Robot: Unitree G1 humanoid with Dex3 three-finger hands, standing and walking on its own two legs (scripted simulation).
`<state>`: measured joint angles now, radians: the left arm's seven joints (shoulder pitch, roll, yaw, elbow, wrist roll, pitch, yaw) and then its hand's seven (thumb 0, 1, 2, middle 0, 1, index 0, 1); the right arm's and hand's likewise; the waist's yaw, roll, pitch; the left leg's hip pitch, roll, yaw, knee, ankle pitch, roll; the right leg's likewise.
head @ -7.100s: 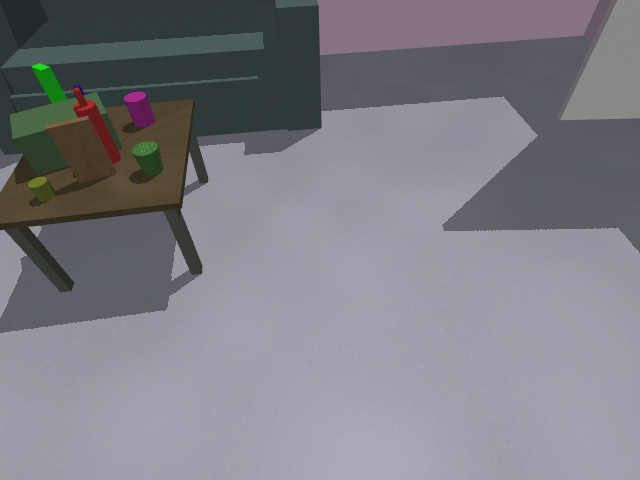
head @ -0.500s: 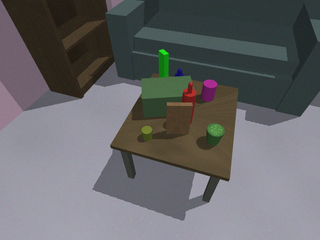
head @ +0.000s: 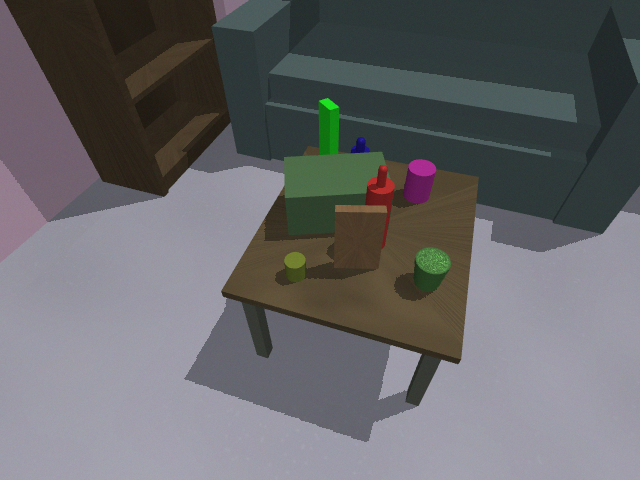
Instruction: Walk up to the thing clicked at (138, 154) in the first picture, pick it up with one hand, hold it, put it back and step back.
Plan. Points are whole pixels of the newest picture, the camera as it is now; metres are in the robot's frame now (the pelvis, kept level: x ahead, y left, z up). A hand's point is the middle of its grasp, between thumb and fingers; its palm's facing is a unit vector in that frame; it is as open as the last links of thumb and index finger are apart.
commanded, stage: stand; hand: right
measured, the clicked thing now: (429, 271) +0.67 -0.26 -0.33
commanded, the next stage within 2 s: walk up in 0.06 s
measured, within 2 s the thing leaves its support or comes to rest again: neither
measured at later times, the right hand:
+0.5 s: hand out of the picture +0.10 -0.19 -0.16, palm faces +0.13 +0.93 -0.35, open 7.4 cm
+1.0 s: hand (418, 447) +0.23 -0.12 -0.18, palm faces +0.23 +0.89 -0.40, open 7.4 cm
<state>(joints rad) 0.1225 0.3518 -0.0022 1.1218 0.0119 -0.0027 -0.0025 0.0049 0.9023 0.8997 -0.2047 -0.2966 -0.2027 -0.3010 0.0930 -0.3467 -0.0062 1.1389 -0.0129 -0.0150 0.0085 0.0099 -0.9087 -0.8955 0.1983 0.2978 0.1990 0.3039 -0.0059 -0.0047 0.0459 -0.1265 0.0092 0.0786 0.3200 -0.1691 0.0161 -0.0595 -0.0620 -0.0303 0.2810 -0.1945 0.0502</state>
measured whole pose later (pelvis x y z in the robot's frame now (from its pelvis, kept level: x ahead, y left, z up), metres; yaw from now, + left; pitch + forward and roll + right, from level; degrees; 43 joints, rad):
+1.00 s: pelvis +0.22 +0.17 -0.05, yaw -17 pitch -3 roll +0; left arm 0.28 0.43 0.04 0.81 0.01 -0.01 0.02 0.01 0.90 0.90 -0.21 -0.30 -0.21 -0.30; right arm 0.23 -0.42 -0.08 0.82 -0.02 -0.01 0.02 0.01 -0.91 -0.90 0.20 0.30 0.20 0.30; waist 0.01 0.01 0.13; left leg -0.43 0.08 0.02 0.81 -0.32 -0.03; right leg -0.40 -0.03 0.13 0.92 -0.46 0.00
